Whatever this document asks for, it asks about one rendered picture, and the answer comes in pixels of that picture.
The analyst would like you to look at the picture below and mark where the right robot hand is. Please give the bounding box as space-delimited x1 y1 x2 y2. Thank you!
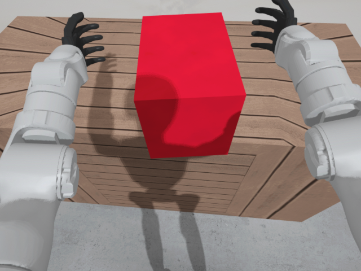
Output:
251 0 297 53

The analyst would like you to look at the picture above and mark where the left robot hand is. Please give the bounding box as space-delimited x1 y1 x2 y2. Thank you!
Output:
61 12 105 67

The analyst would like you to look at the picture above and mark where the robot right upper arm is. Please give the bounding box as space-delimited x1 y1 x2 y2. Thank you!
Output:
304 116 361 253

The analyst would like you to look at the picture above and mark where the robot left forearm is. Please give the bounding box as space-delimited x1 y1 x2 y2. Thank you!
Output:
0 45 89 198

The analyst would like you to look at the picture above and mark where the pedestal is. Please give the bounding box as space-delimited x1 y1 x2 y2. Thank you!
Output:
0 16 361 222

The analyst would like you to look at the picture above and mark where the carton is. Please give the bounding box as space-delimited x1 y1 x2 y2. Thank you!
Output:
134 12 246 159

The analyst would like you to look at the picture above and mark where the robot right forearm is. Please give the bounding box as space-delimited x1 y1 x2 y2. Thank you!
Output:
274 25 361 127

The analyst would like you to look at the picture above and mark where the robot left upper arm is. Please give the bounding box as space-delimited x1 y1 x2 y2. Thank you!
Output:
0 143 79 271

